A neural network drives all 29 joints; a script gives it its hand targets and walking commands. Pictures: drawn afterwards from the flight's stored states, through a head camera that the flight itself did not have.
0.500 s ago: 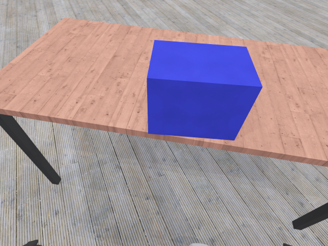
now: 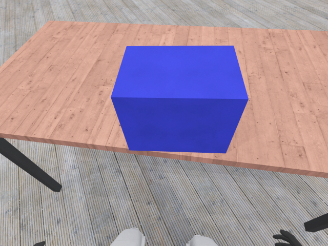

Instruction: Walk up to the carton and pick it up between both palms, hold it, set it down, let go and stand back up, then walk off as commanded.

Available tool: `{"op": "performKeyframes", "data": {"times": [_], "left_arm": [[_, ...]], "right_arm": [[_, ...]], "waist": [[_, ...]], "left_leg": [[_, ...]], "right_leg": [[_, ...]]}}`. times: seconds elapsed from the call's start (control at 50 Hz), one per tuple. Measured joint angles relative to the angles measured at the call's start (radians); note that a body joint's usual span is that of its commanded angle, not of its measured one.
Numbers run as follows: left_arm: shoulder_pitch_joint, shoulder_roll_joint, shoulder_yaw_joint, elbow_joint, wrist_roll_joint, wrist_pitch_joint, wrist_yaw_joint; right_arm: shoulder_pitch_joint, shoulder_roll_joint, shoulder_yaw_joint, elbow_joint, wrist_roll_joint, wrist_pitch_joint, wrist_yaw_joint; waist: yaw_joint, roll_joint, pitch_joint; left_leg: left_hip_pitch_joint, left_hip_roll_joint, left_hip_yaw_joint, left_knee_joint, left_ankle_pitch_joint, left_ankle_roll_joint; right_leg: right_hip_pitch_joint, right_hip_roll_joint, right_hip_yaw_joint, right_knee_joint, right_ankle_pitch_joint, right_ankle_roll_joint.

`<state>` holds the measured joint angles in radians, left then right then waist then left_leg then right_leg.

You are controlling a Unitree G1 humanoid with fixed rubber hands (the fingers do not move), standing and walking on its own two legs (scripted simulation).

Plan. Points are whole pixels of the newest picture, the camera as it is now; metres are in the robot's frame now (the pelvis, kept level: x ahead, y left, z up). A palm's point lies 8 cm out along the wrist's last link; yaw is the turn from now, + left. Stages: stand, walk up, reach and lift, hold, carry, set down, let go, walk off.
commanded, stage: walk up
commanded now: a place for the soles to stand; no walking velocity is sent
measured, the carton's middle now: (177, 101) +0.46 -0.04 +0.07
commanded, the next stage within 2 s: stand in 1.12 s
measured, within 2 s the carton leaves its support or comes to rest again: neither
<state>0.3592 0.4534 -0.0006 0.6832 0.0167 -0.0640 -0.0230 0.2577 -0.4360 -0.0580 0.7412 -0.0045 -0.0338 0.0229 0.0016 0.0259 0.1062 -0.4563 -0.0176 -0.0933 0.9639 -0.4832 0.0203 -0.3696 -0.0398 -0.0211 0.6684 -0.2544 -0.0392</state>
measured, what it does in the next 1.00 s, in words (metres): steps on the spot: left foot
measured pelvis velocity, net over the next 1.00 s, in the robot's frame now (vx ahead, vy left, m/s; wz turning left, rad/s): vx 0.01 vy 0.02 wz -0.02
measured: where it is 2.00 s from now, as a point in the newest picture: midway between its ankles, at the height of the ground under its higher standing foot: outside the picture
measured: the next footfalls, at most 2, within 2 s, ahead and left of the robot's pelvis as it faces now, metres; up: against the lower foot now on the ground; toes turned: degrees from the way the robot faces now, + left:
left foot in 0.16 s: +0.08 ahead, +0.16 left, +0.00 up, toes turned -5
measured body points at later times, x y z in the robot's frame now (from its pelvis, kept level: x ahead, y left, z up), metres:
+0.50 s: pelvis +0.01 +0.02 +0.00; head +0.01 +0.03 +0.45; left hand +0.11 +0.34 -0.09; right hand +0.14 -0.30 -0.08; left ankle +0.04 +0.16 -0.72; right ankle +0.04 -0.10 -0.72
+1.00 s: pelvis +0.01 +0.02 +0.00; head +0.01 +0.02 +0.45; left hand +0.13 +0.34 -0.08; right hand +0.15 -0.30 -0.09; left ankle +0.04 +0.16 -0.72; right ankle +0.04 -0.10 -0.72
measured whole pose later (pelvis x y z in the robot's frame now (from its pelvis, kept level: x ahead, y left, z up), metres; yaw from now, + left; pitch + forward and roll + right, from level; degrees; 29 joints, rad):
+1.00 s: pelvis +0.01 +0.02 +0.00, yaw -1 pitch -1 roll +0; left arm 0.29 0.44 0.00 0.69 0.01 -0.04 -0.02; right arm 0.17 -0.43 -0.03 0.78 -0.01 -0.03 0.01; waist 0.00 0.02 0.02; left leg -0.33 -0.01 -0.09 0.68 -0.33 -0.02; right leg -0.34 -0.01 -0.01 0.66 -0.30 0.01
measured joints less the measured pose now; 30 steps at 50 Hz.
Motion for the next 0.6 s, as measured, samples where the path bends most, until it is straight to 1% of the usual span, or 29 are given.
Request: {"op": "performKeyframes", "data": {"times": [0.08,0.12,0.16,0.2,0.24,0.28,0.34,0.4,0.46,0.6], "left_arm": [[-0.002,0.000,0.000,0.000,0.000,0.001,0.001],[-0.007,0.000,0.000,0.000,0.000,0.007,0.001],[-0.017,0.001,0.000,0.000,0.000,0.013,0.001],[-0.034,-0.003,0.000,0.000,-0.003,0.023,0.002],[-0.035,-0.010,0.000,0.000,-0.003,0.026,0.002],[-0.035,-0.009,0.000,0.000,-0.003,0.026,0.002],[-0.035,-0.008,0.000,0.000,-0.003,0.026,0.002],[-0.035,-0.009,0.000,0.001,-0.003,0.026,0.006],[-0.036,-0.013,0.000,0.002,-0.003,0.026,0.007],[-0.047,-0.013,0.000,0.002,-0.003,0.026,0.007]], "right_arm": [[0.000,0.000,0.002,0.004,0.001,0.005,-0.005],[0.001,0.000,0.002,0.011,0.000,0.005,-0.009],[0.007,0.001,0.002,0.018,-0.007,0.005,-0.014],[0.014,0.006,0.010,0.029,-0.021,0.005,-0.016],[0.015,0.006,0.011,0.029,-0.025,0.005,-0.017],[0.007,0.006,0.011,0.029,-0.026,0.005,-0.017],[-0.020,0.006,0.012,0.029,-0.024,0.005,-0.017],[-0.054,0.006,0.017,0.029,-0.013,0.005,-0.016],[-0.078,0.006,0.018,0.029,-0.008,0.005,-0.017],[-0.088,0.006,0.027,0.031,-0.008,0.005,-0.015]], "waist": [[0.000,0.004,-0.002],[0.000,0.005,-0.007],[0.000,0.001,-0.015],[0.000,-0.024,-0.022],[0.000,-0.029,-0.036],[0.001,-0.035,-0.050],[0.001,-0.042,-0.054],[0.001,-0.039,-0.057],[0.001,-0.024,-0.074],[0.000,-0.005,-0.084]], "left_leg": [[0.032,0.010,0.000,-0.102,0.052,0.000],[0.076,0.010,0.001,-0.178,0.109,0.000],[0.129,0.009,0.001,-0.262,0.132,-0.005],[0.131,0.000,0.003,-0.266,0.147,-0.025],[0.131,0.008,0.003,-0.269,0.151,-0.021],[0.123,0.013,0.003,-0.275,0.154,-0.016],[0.118,0.013,0.004,-0.273,0.157,-0.026],[0.118,0.012,0.004,-0.267,0.154,-0.036],[0.119,0.013,0.004,-0.270,0.154,-0.036],[0.122,0.012,0.003,-0.278,0.154,-0.036]], "right_leg": [[-0.001,0.017,0.001,0.000,-0.002,0.006],[-0.001,0.029,-0.001,0.000,-0.002,0.012],[-0.007,0.036,-0.002,0.013,-0.007,0.024],[-0.007,0.030,0.005,0.024,-0.036,0.026],[-0.008,0.038,0.006,0.040,-0.121,0.026],[-0.007,0.036,0.007,0.042,-0.136,0.026],[0.024,0.032,0.007,0.009,-0.124,0.026],[0.028,0.031,0.008,-0.009,-0.024,0.030],[0.028,0.031,0.008,-0.009,-0.032,0.045],[0.028,0.030,0.008,-0.009,-0.038,0.045]]}}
